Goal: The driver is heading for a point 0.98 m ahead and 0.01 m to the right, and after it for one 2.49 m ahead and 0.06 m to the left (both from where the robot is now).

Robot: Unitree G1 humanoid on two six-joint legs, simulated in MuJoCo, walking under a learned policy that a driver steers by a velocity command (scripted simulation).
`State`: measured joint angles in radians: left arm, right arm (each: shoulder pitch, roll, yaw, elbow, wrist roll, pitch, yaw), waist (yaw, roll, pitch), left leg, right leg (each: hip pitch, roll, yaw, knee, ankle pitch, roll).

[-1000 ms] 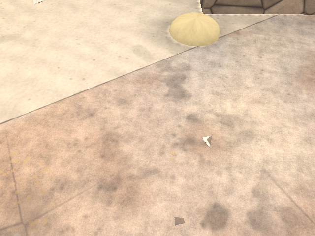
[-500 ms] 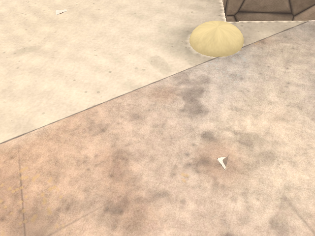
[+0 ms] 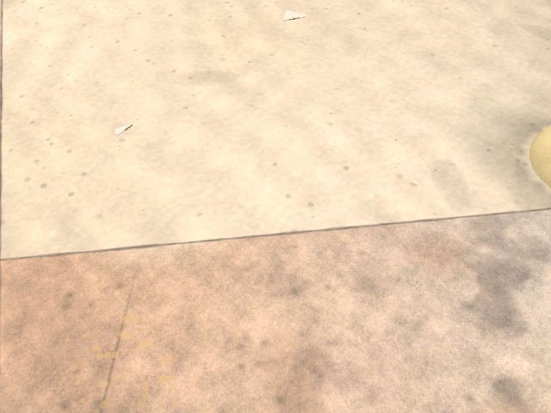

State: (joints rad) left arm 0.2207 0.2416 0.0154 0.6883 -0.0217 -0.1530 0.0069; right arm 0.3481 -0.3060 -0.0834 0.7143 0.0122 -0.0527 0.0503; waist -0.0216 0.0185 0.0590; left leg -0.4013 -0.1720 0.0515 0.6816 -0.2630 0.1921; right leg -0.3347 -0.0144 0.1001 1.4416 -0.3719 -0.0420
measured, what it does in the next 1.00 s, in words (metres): walks ahead: right foot, then left foot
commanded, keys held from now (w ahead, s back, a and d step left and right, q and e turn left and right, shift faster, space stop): w+q+shift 0.36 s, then w+shift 0.10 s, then w+e+shift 0.54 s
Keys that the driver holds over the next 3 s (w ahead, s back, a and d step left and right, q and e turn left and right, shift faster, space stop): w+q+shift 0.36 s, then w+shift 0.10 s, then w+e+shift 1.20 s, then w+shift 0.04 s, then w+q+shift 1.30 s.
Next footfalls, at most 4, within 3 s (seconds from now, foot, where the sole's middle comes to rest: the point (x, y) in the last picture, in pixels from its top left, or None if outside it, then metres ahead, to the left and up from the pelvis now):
0.30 right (354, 396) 0.51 -0.14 -0.75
0.76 left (172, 320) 0.72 0.30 -0.75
1.20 right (238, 188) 1.18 0.14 -0.75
1.66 left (212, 102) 1.61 0.25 -0.75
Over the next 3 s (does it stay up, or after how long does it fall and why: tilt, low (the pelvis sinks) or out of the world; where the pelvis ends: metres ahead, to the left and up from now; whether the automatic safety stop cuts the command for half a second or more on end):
stays up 2.46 -0.04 0.00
